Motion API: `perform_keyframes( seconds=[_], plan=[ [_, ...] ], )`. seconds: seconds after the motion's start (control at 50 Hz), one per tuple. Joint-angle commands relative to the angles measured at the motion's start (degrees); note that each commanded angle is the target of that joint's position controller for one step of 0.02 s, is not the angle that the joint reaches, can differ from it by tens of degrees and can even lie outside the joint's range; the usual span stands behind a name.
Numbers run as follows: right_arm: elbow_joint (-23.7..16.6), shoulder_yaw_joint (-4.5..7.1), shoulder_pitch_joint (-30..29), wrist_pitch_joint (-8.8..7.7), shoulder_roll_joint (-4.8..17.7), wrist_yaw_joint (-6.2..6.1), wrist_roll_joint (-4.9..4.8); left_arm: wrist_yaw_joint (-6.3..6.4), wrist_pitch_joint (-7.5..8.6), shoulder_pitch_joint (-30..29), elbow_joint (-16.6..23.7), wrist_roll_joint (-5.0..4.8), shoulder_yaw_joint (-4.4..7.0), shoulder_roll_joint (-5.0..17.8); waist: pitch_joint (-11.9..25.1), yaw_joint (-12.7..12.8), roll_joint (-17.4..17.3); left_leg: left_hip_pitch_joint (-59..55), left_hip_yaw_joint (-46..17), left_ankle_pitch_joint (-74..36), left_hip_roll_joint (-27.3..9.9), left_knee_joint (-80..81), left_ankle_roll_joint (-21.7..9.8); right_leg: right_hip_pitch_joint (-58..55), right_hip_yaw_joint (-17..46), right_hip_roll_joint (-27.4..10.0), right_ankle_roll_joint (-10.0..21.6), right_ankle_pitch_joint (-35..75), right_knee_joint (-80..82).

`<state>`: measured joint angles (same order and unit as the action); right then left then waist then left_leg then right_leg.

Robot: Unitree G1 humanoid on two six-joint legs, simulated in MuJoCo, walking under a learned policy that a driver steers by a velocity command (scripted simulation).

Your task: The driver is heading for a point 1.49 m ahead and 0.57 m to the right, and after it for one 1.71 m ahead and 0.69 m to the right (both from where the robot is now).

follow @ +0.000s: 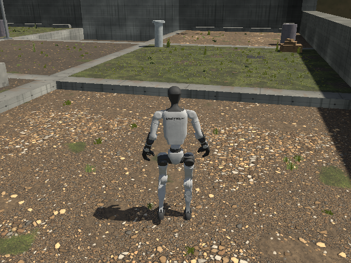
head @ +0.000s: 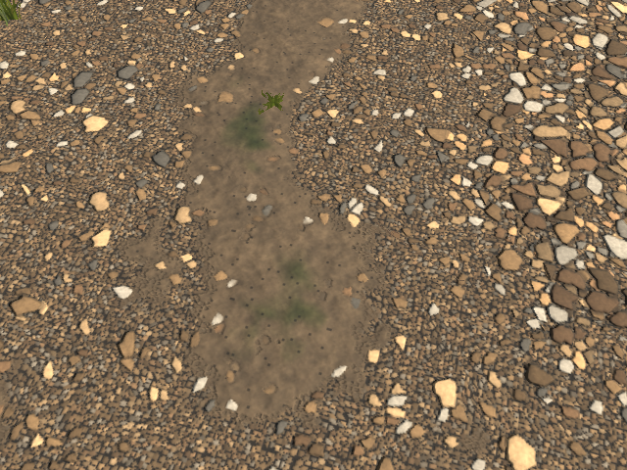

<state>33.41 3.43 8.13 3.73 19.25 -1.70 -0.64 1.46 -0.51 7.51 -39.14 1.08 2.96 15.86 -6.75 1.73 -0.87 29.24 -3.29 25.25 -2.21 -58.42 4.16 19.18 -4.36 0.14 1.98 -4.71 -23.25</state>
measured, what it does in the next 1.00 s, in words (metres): walks ahead, turning right: left foot, then right foot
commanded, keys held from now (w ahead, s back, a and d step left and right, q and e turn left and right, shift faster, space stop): shift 0.12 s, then e+shift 0.44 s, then w+e+shift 0.42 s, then w+shift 0.02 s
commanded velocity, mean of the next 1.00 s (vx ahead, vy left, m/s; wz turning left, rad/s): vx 0.25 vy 0.00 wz -0.52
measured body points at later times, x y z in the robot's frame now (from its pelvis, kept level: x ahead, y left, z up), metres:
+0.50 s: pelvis +0.01 +0.03 +0.00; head +0.05 +0.02 +0.45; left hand +0.18 +0.29 -0.11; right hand +0.15 -0.26 -0.09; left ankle +0.01 +0.13 -0.74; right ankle -0.01 -0.10 -0.70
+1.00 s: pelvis +0.17 -0.06 +0.00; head +0.18 -0.10 +0.45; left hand +0.36 +0.17 -0.09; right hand +0.23 -0.41 -0.06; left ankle +0.38 +0.00 -0.71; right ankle -0.02 -0.09 -0.74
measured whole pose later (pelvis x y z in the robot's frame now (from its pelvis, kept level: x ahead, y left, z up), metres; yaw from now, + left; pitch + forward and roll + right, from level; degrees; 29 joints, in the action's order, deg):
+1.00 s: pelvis +0.17 -0.06 +0.00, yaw -36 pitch +4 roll +3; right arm 37.8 4.5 0.2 -7.3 17.8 2.2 -1.7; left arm 1.8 1.7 26.0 -38.5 -2.7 3.4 17.2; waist 0.3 4.7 -1.2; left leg 31.2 -6.1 4.9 0.9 -30.6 4.7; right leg 1.5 15.9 1.3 2.5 -23.5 -22.0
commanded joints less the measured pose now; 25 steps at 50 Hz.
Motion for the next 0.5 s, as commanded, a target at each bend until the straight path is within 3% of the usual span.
perform_keyframes(
  seconds=[0.02,0.08,0.1,0.12,0.14,0.16,0.18,0.2,0.24,0.28,0.34,0.42,0.5],
  plan=[
    [-2.87,0.53,2.55,-0.85,3.56,0.38,0.28,-0.61,0.46,-2.98,3.28,-0.88,2.72,10.17,13.82,-0.93,9.32,-6.97,1.97,-1.42,0.32,8.57,-1.17,-8.75,11.75,-14.58,12.29,2.98,7.9],
    [-1.12,0.6,5.04,-0.83,3.66,1.24,0.38,-0.97,0.1,-1.91,1.53,-2.0,2.5,10.48,13.27,-2.12,9.99,-14.13,4.06,-6.41,2.02,22.63,-3.56,-7.39,10.86,-14.66,10.63,-0.18,5.58],
    [0.14,0.73,7.36,-0.82,3.58,1.54,0.52,-0.95,-0.05,-1.23,0.75,-2.58,2.32,10.2,13.19,-3.26,9.73,-19.03,5.15,-10.2,3.12,29.89,-5.19,-5.14,9.73,-13.98,8.89,-0.5,3.67],
    [0.35,0.94,7.89,-0.71,4.63,1.59,0.74,-1.14,0.07,1.93,-0.78,-2.85,1.86,8.67,12.73,-3.19,7.71,-24.52,2.41,-13.73,1.95,35.09,-7.38,-0.8,7.89,-12.32,5.0,-3.83,0.85],
    [-0.16,0.94,7.79,-0.54,6.99,1.18,1.51,-2.01,0.53,3.81,-0.57,-0.86,0.01,3.44,14.17,-1.17,-5.04,-31.57,-12.88,-20.09,-10.04,39.72,-11.24,7.37,2.23,-6.5,-0.87,-15.98,-10.88],
    [-0.59,0.81,3.29,-0.98,7.76,1.18,3.32,-1.94,0.91,1.11,1.41,-0.24,-0.15,2.97,12.11,-1.26,-13.29,-20.35,-19.23,-19.3,-19.02,41.75,-19.46,10.09,2.01,-2.59,-3.8,-27.16,-14.75],
    [-0.98,-0.08,0.41,-2.22,4.18,1.28,4.39,-1.67,0.64,-0.66,0.51,-0.77,0.66,6.38,10.01,-2.48,-8.65,-15.5,-15.46,-15.73,-16.23,43.26,-19.53,5.81,5.81,-4.44,-4.71,-24.91,-20.58],
    [-0.1,-0.12,-1.52,-3.3,3.61,1.27,4.48,-1.58,0.15,0.95,-0.58,-1.74,1.38,7.4,8.46,-1.36,-8.87,-14.35,-10.84,-16.57,-13.71,42.7,-17.59,5.84,5.99,-3.08,-4.99,-21.99,-24.59],
    [0.76,0.71,-2.23,-4.21,5.21,0.62,2.69,-0.67,-1.09,3.96,-2.44,-2.01,3.08,10.6,6.42,-1.82,-9.89,-17.2,-6.89,-24.57,-12.72,41.36,-16.46,11.03,6.76,-1.81,-6.62,-20.8,-34.92],
    [1.12,0.31,-1.56,-4.01,3.51,-0.24,2.31,-0.28,-1.57,5.16,-2.2,-2.86,3.6,10.24,6.4,-1.55,-7.82,-19.92,-4.35,-33.37,-13.62,40.11,-17.25,14.32,7.65,-0.98,-8.01,-21.41,-43.33],
    [1.44,0.43,-1.21,-3.2,2.25,-1.39,2.03,-0.36,-2.16,3.06,-0.23,-2.99,2.78,6.89,7.18,-2.67,-6.03,-26.53,-1.47,-33.73,-14.48,39.21,-17.05,18.79,6.26,-3.38,-9.57,-18.29,-39.87],
    [1.84,1.85,-0.77,-2.42,4.5,-1.65,2.19,-1.97,-2.6,0.85,3.13,-2.63,1.54,4.39,9.25,-4.17,-6.18,-28.23,1.98,-36.24,-16.1,38.04,-17.69,13.8,2.93,-5.02,-9.3,-18.64,-29.93],
    [2.07,3.22,-1.67,-2.58,6.63,-0.5,1.12,-3.13,-3.26,1.73,5.32,-2.61,2.01,5.56,10.25,-3.42,-7.22,-26.91,5.23,-40.72,-18.13,35.93,-16.94,7.79,-0.62,-4.25,-6.28,-18.51,-22.42]
  ],
)
Velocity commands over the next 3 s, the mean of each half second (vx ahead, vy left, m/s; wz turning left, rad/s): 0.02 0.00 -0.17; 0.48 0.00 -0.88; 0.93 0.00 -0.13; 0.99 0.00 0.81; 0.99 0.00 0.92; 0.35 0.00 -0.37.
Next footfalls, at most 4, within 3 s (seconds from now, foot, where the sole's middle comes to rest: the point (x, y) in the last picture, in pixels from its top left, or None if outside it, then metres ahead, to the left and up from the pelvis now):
0.12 left None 0.05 0.13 -0.77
0.60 right None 0.02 -0.11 -0.77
1.06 left None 0.40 -0.04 -0.77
1.48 right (594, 425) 0.51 -0.55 -0.77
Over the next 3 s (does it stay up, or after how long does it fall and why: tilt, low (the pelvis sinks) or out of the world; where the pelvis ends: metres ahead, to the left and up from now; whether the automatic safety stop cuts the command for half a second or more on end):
stays up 1.51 -0.53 0.00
